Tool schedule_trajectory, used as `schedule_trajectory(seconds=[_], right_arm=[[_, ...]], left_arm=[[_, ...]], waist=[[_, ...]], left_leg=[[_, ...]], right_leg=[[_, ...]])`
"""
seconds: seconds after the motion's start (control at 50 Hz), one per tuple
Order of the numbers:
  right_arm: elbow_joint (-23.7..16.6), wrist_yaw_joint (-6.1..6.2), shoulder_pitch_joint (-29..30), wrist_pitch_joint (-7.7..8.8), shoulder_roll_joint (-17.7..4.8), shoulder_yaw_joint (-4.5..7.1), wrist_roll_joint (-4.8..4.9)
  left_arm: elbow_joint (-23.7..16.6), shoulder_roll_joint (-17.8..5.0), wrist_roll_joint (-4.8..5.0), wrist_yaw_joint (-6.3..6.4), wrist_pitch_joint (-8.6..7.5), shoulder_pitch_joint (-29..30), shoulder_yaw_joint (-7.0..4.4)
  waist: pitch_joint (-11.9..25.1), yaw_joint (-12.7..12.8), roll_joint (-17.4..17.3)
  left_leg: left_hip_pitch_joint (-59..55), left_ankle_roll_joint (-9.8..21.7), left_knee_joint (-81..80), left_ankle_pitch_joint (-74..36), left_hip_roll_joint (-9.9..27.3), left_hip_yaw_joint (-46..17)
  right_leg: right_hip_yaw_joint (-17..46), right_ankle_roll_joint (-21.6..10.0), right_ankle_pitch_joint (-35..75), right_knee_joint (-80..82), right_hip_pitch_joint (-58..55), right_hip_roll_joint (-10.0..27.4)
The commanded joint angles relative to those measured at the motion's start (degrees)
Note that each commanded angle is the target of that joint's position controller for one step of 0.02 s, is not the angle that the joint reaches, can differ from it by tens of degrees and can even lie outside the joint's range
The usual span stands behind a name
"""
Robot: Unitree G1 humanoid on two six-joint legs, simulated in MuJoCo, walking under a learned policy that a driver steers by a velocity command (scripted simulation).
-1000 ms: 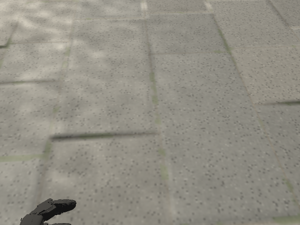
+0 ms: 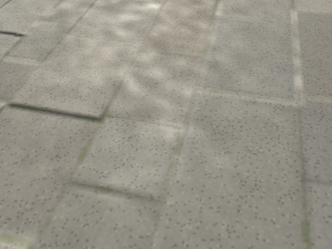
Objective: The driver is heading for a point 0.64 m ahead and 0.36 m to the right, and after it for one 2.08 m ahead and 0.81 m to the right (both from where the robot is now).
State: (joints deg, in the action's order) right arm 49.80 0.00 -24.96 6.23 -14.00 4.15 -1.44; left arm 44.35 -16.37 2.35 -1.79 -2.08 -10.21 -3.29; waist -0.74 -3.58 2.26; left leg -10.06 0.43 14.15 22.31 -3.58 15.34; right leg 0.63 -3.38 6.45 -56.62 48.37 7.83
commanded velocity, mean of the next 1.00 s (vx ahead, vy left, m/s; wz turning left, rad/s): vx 0.92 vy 0.00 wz -0.89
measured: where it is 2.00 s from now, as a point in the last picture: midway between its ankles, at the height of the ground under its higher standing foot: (238, 154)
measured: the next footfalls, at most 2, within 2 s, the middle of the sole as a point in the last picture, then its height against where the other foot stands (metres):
right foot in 0.12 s outside the picture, level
left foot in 0.56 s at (170, 196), level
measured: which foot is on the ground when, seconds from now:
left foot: down 0.00-0.14, up 0.16-0.54, down 0.56-1.00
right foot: up 0.00-0.10, down 0.12-0.56, up 0.58-0.98, down 1.00-1.00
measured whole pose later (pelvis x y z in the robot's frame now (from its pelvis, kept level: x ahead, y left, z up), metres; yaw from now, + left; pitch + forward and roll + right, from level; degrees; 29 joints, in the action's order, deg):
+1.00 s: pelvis +0.79 -0.24 -0.02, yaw -54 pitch +0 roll +3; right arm 50.0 1.1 -25.1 4.8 -15.9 2.9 1.2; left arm 30.8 -15.6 0.4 -4.2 -3.0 -0.1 -2.2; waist -4.1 -5.5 2.2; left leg -8.9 -2.0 26.6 28.4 0.8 12.3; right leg -2.1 -6.9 3.7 -34.9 34.6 -0.4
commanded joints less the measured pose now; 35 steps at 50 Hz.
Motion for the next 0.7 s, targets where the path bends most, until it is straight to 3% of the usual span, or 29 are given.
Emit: schedule_trajectory(seconds=[0.02,0.06,0.08,0.1,0.12,0.14,0.16,0.18,0.2,0.22,0.24,0.26,0.3,0.32,0.36,0.4,0.42,0.48,0.52,0.54,0.56,0.58,0.6,0.62,0.64,0.66,0.68,0.7], right_arm=[[-5.61,1.42,7.79,0.56,-9.30,1.28,0.20],[-5.79,2.41,7.38,-0.72,-13.28,2.00,0.18],[-6.35,2.71,8.82,-1.48,-15.65,2.60,0.84],[-7.24,2.42,12.26,-2.02,-17.24,3.08,1.65],[-8.72,1.55,16.67,-1.68,-16.48,2.88,2.17],[-8.83,0.01,21.32,-0.56,-10.18,1.25,3.24],[-12.54,-1.38,14.72,2.12,2.67,-2.11,2.36],[-16.41,-1.96,11.38,4.46,1.11,-3.12,3.22],[-17.40,-2.04,18.23,5.48,-5.37,-1.88,4.09],[-17.98,-1.58,19.80,5.40,-6.07,-1.39,3.97],[-17.29,-0.98,18.84,4.54,-5.37,-1.57,2.60],[-16.71,-0.56,17.46,3.51,-5.58,-1.30,1.54],[-16.22,0.42,16.89,1.77,-7.00,-0.59,1.20],[-17.24,0.90,19.95,1.40,-6.85,-0.69,0.75],[-20.50,1.17,28.90,1.30,-3.92,-1.47,0.00],[-22.46,0.78,33.55,1.36,-1.30,-1.86,0.55],[-23.09,0.49,34.67,1.50,-1.43,-1.57,1.34],[-23.67,-0.04,34.64,2.26,-5.25,0.49,3.59],[-22.95,-0.08,30.64,3.13,-8.60,2.18,4.36],[-21.18,0.13,21.90,3.47,-10.81,3.57,4.49],[-18.60,0.67,7.06,3.02,-12.30,4.11,4.39],[-17.01,0.43,-0.83,2.66,-16.03,4.18,1.68],[-16.43,-0.96,0.43,2.69,-15.33,3.96,1.00],[-18.11,-0.53,4.91,1.92,-9.21,3.02,1.31],[-16.88,-0.12,6.10,1.07,-7.93,2.50,1.36],[-15.34,-0.10,6.13,0.67,-8.32,2.46,0.74],[-14.09,-0.04,7.47,0.80,-7.82,2.08,0.22],[-12.90,-0.24,8.31,1.00,-6.07,1.49,0.32]], left_arm=[[-5.03,-2.14,-0.28,-2.20,-1.34,4.77,0.03],[-5.93,-4.27,0.63,-2.93,-1.32,1.98,-1.05],[-5.51,-6.15,1.12,-2.75,-0.56,-3.27,-1.98],[-3.77,-9.48,1.24,-2.23,0.78,-13.01,-3.55],[-0.11,-14.51,0.70,-1.28,2.16,-27.28,-6.00],[2.97,-13.21,0.90,-0.08,3.00,-33.29,-5.91],[2.31,-11.10,-1.88,-0.92,1.75,-25.98,-3.91],[-2.00,-7.74,-3.30,-1.29,-0.48,-19.16,-2.30],[-3.34,-5.37,-2.71,-1.72,-1.80,-19.07,-2.23],[-3.93,-5.63,-2.42,-2.16,-2.95,-16.10,-2.21],[-5.25,-6.31,-2.09,-2.23,-3.81,-11.72,-2.26],[-6.48,-7.10,-2.04,-1.52,-4.10,-8.56,-2.35],[-7.28,-5.94,-1.59,-0.07,-4.06,-7.29,-1.90],[-7.15,-5.17,-1.23,0.75,-4.09,-8.46,-1.69],[-6.37,-4.27,-0.44,2.25,-3.49,-10.76,-1.48],[-5.61,-4.92,-0.18,2.73,-2.49,-11.71,-1.88],[-5.21,-5.37,-0.09,2.66,-2.13,-12.49,-2.17],[-3.97,-4.64,0.64,2.93,-1.74,-13.65,-2.59],[-4.25,-4.98,0.39,3.26,-1.40,-12.00,-3.17],[-5.09,-5.47,-0.41,2.91,-1.22,-9.75,-3.27],[-7.38,-3.83,-2.29,2.13,-1.22,-5.85,-2.27],[-9.22,5.45,-1.73,1.62,-1.37,-15.72,0.15],[-10.46,1.71,2.53,1.98,-1.51,-17.69,1.14],[-9.62,-3.24,2.08,2.46,-1.02,-11.57,0.20],[-10.51,-5.66,0.09,2.27,-0.90,-5.56,-0.35],[-11.73,-5.24,-1.55,1.95,-1.02,-0.92,-0.55],[-12.74,-4.37,-1.29,1.34,-0.93,-0.36,-0.70],[-12.93,-3.65,-0.30,0.95,-0.42,-0.72,-0.73]], waist=[[-9.74,3.32,-1.15],[-4.30,6.06,-4.86],[-1.13,9.67,-8.38],[2.94,15.51,-11.29],[8.29,22.18,-10.42],[3.74,24.73,0.57],[0.87,10.56,22.33],[10.40,6.22,19.69],[6.54,8.28,6.68],[2.28,4.61,-5.37],[-0.07,1.59,-9.80],[-1.30,-0.04,-9.80],[-2.46,-0.71,-8.03],[-3.55,0.76,-7.24],[-5.19,4.69,-4.59],[-4.17,7.50,-0.67],[-2.92,8.73,0.67],[-0.86,9.11,4.08],[1.24,5.88,5.82],[6.74,0.49,6.25],[16.84,-7.07,6.19],[27.92,-1.82,-16.89],[26.83,-0.73,-32.34],[16.41,-3.21,-21.65],[9.51,-3.78,-11.00],[4.79,-3.29,-3.25],[2.14,-1.02,-3.89],[0.74,0.29,-5.39]], left_leg=[[11.36,0.92,-6.44,-42.77,14.66,1.41],[5.95,-0.25,2.21,-71.99,15.33,2.28],[4.78,0.00,9.09,-84.86,16.57,1.98],[6.70,1.10,20.17,-93.20,17.89,1.05],[14.48,2.51,36.82,-88.53,17.09,-1.56],[26.40,0.80,65.04,-40.64,6.63,-1.36],[49.37,-0.08,85.23,11.17,-3.47,-11.85],[58.42,3.00,87.16,9.90,-3.40,-23.27],[58.54,5.71,81.46,4.65,-0.77,-24.14],[56.87,6.22,73.81,-0.50,1.63,-24.22],[52.75,4.95,68.58,-3.19,3.80,-24.91],[49.19,3.03,65.04,-4.61,5.15,-25.47],[45.23,-0.16,56.18,-5.45,7.38,-24.57],[44.26,-1.54,50.12,-7.55,7.71,-23.41],[41.62,-3.74,36.38,-17.14,6.13,-20.49],[36.77,-4.69,24.29,-24.50,3.28,-18.30],[33.70,-5.14,20.58,-26.51,1.73,-17.70],[31.02,-5.32,13.20,-26.84,1.14,-21.09],[28.08,-3.59,11.45,-22.74,1.53,-21.35],[19.16,-1.91,11.96,-21.36,2.05,-20.35],[0.04,0.29,18.65,-14.95,8.04,-24.03],[-22.51,8.41,13.26,6.16,22.88,-52.05],[-22.99,12.70,3.26,29.59,29.65,-74.74],[-15.08,10.54,1.48,30.37,26.02,-66.31],[-6.62,8.39,1.86,18.25,23.22,-54.90],[1.12,6.97,2.01,6.02,20.55,-46.10],[6.76,6.91,1.41,-0.68,19.28,-40.68],[9.96,6.45,0.48,-3.94,18.01,-36.08]], right_leg=[[-6.19,-2.26,4.72,10.27,-6.78,-2.23],[-12.49,-3.71,1.44,11.34,-16.14,-7.59],[-13.55,-4.60,-3.02,9.94,-22.46,-9.66],[-12.62,-6.40,-8.82,7.67,-33.06,-10.74],[-8.16,-8.77,-10.82,9.41,-50.45,-10.51],[-1.84,-11.24,-8.47,18.30,-56.73,-8.29],[17.55,-17.17,-9.90,19.81,-62.08,-6.38],[44.67,-23.98,-34.04,34.91,-64.64,3.07],[49.17,-20.50,-43.81,43.93,-58.93,4.37],[48.80,-18.18,-47.43,45.78,-50.02,4.41],[45.96,-17.52,-43.25,44.25,-41.30,3.05],[41.07,-17.21,-37.91,43.77,-34.83,0.12],[32.14,-16.26,-30.24,44.85,-28.52,-3.86],[28.66,-15.97,-25.54,45.14,-26.52,-5.40],[22.51,-14.30,-17.96,44.35,-23.64,-8.91],[19.73,-11.28,-16.65,42.32,-23.06,-11.36],[20.49,-10.42,-17.68,41.92,-23.36,-11.19],[25.44,-8.77,-20.10,36.94,-32.04,-9.30],[27.32,-7.26,-9.09,30.23,-38.85,-7.58],[25.42,-5.48,1.15,20.96,-40.17,-8.76],[22.01,-3.49,1.36,4.39,-32.12,-9.47],[16.73,-1.37,-37.62,-16.74,-12.70,-16.21],[12.24,-0.83,-37.41,-27.87,0.35,-11.42],[9.81,-0.45,-30.79,-30.65,4.14,-8.08],[7.40,-0.34,-27.13,-28.97,3.21,-6.60],[6.52,-0.55,-25.59,-26.10,0.58,-4.67],[7.23,-0.69,-23.70,-23.28,-1.69,-2.45],[7.05,-0.90,-23.71,-21.99,-3.14,-0.93]])
Keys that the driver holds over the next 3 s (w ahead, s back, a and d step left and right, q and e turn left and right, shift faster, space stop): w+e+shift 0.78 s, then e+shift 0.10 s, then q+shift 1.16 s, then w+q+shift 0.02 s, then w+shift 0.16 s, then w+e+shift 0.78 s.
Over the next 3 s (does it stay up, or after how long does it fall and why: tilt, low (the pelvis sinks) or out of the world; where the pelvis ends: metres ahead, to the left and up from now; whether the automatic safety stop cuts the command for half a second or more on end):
stays up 1.45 -0.40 0.01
